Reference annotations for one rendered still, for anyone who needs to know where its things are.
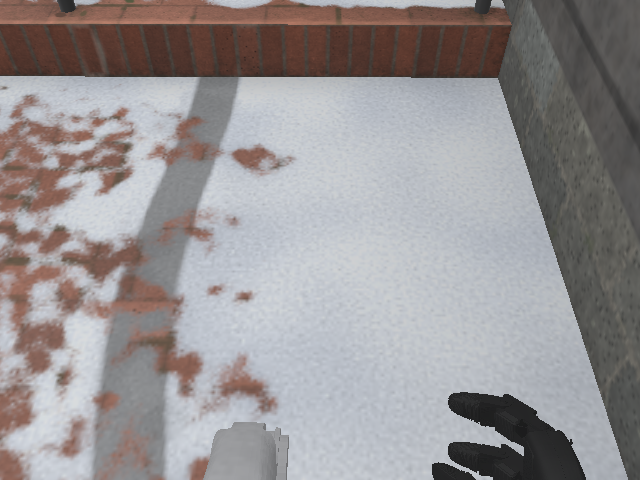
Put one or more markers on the robot left shin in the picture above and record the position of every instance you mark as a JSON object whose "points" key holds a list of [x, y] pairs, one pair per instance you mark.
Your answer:
{"points": [[216, 436]]}

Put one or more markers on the robot right hand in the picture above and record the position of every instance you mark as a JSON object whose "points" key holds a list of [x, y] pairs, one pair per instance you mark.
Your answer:
{"points": [[548, 454]]}

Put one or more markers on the left robot thigh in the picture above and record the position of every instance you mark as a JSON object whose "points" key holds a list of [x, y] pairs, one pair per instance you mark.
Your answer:
{"points": [[246, 451]]}

